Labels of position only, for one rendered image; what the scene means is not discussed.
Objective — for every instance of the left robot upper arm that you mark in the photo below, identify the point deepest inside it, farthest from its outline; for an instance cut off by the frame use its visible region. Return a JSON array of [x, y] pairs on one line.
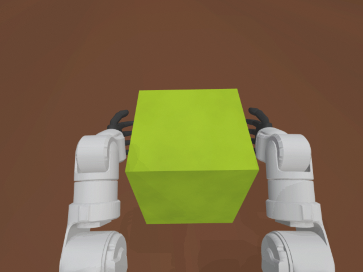
[[95, 251]]

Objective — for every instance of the left robot hand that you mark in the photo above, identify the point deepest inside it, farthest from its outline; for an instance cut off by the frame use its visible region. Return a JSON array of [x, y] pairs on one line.
[[114, 124]]

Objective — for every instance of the carton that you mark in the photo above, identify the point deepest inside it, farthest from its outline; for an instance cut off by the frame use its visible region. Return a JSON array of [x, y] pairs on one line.
[[191, 158]]

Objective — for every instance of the right robot forearm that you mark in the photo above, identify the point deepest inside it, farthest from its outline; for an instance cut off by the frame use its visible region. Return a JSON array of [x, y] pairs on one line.
[[289, 172]]

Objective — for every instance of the left robot forearm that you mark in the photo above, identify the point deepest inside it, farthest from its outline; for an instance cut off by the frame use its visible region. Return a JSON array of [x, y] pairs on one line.
[[95, 202]]

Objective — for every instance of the right robot upper arm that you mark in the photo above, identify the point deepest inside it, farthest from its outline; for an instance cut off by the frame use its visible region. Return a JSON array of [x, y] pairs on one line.
[[295, 251]]

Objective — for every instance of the right robot hand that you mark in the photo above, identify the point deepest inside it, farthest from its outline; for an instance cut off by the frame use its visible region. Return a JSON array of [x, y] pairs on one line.
[[263, 123]]

